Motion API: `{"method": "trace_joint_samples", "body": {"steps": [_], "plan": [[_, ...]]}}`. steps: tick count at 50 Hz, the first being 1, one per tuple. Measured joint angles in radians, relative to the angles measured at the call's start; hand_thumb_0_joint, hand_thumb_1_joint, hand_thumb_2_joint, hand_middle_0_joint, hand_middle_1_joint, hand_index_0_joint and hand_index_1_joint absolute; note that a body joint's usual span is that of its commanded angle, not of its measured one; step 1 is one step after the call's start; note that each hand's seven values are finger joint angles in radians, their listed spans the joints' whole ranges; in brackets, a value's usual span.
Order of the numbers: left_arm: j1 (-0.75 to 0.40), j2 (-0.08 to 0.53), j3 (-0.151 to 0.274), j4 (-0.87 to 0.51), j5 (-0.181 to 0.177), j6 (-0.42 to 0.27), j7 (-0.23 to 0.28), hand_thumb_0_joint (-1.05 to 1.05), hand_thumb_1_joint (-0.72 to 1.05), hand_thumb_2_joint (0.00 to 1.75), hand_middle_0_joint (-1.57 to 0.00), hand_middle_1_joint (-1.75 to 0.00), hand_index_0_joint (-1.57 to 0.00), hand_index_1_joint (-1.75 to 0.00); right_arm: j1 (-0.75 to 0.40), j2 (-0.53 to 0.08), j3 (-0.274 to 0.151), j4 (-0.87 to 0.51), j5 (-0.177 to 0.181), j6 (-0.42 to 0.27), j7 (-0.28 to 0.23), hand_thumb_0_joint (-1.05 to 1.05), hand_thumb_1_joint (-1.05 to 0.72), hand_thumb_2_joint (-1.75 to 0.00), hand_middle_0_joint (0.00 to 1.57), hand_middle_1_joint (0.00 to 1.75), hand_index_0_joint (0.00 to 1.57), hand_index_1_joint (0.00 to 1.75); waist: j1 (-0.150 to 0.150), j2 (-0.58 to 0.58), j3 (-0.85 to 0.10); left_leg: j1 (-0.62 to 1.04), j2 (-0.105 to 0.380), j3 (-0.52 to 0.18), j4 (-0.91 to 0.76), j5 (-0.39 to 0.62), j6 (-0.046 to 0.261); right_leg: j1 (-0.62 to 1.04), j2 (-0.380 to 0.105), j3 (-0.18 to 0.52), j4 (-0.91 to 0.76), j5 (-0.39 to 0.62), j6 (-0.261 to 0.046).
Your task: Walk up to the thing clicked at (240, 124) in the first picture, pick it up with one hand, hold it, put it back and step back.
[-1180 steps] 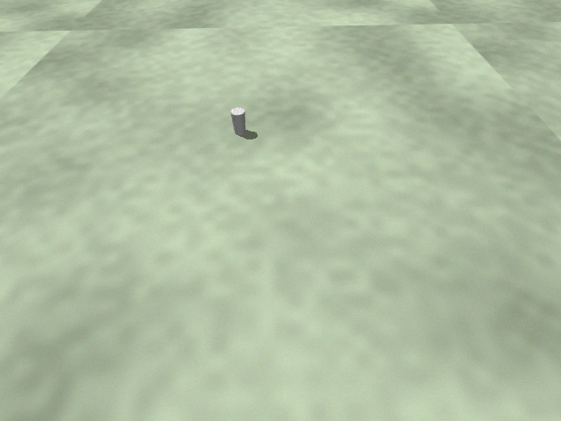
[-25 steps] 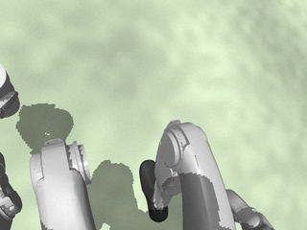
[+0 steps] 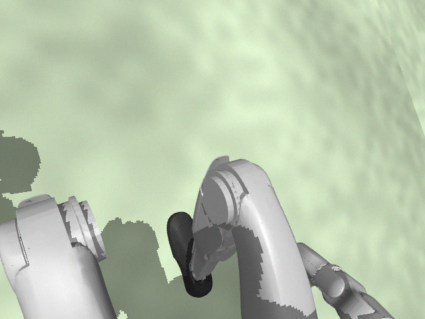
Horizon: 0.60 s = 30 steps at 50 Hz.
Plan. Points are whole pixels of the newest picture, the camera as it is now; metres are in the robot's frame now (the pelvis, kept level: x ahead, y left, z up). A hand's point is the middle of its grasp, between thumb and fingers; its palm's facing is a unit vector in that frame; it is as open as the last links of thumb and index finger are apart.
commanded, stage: lower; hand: left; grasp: from the side
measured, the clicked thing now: out of the picture +0.44 +0.32 -0.18
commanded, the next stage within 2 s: loosen in 0.58 s
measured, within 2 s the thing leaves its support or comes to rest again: rests again in 1.82 s
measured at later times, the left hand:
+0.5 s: hand out of the picture +0.44 +0.33 -0.17, palm faces +0.48 -0.87 -0.03, open 11.3 cm
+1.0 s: hand out of the picture +0.45 +0.32 -0.18, palm faces +0.48 -0.88 +0.00, open 11.5 cm
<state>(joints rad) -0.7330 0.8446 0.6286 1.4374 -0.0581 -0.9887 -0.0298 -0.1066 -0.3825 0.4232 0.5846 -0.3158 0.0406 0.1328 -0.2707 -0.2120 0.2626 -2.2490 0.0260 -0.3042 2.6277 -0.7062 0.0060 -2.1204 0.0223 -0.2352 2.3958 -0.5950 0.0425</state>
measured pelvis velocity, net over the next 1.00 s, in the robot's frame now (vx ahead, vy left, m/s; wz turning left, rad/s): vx -0.01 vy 0.01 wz -0.05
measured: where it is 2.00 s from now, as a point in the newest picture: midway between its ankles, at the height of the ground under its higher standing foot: (144, 295)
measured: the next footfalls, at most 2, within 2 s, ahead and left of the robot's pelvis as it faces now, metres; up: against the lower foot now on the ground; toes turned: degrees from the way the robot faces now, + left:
none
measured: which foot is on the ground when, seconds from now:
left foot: down 0.00-1.00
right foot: down 0.00-1.00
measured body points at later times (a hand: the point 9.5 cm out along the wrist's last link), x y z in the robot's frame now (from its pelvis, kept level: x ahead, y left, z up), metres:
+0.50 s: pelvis +0.00 +0.01 +0.00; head +0.24 +0.18 +0.32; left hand +0.41 +0.37 -0.17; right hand +0.15 -0.25 -0.04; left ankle +0.08 +0.12 -0.26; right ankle +0.14 -0.12 -0.25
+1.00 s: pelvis -0.01 +0.01 +0.00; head +0.23 +0.19 +0.32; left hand +0.41 +0.37 -0.17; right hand +0.15 -0.24 -0.03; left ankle +0.08 +0.12 -0.26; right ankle +0.14 -0.12 -0.25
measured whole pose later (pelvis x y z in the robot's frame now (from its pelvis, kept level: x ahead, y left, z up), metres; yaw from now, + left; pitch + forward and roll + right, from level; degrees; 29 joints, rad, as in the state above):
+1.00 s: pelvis -0.01 +0.01 +0.00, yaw -3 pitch +12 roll -18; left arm -0.72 0.94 0.61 1.50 -0.07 -1.08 0.02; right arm -0.18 -0.39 0.54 0.52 -0.36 0.04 0.12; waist -0.27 -0.29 0.34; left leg -2.21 0.04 -0.38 2.67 -0.72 0.01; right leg -2.07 0.06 -0.28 2.38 -0.57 0.07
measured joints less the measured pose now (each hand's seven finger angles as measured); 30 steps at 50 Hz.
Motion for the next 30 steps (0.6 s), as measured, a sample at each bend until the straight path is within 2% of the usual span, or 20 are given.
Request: {"method": "trace_joint_samples", "body": {"steps": [11,19,30], "plan": [[0.000,0.045,0.008,0.038,0.008,-0.047,0.027,0.02,-0.49,1.07,-0.74,-0.95,-0.63,-0.94,-0.033,-0.002,0.051,-0.020,-0.022,-0.003,-0.004,0.00,-0.91,-0.90,0.20,0.30,0.21,0.30,-0.008,-0.041,0.035,0.011,0.004,-0.027,0.020,-0.003,0.002,0.017,0.013,-0.019,-0.003,0.013,0.009],[0.007,0.081,0.006,0.044,0.017,-0.055,0.035,0.02,-0.49,1.07,-0.74,-0.95,-0.63,-0.94,-0.039,-0.003,0.073,-0.030,-0.034,0.004,-0.007,0.00,-0.91,-0.90,0.20,0.30,0.21,0.30,-0.007,-0.056,0.053,0.020,0.005,-0.044,0.030,-0.013,0.003,0.032,0.020,-0.031,-0.008,0.010,0.015],[0.011,0.082,-0.009,0.061,-0.004,-0.071,0.050,0.02,-0.49,1.07,-0.74,-0.95,-0.63,-0.94,-0.057,-0.011,0.094,-0.039,-0.042,0.004,-0.006,0.00,-0.91,-0.90,0.20,0.30,0.21,0.30,-0.002,-0.063,0.068,0.029,0.006,-0.057,0.033,-0.015,0.003,0.044,0.025,-0.040,-0.014,0.015,0.019]]}}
